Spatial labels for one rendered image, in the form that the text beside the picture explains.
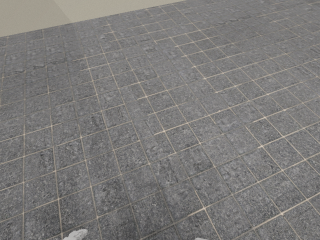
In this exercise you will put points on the robot left hand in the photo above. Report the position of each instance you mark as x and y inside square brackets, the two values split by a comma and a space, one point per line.
[77, 235]

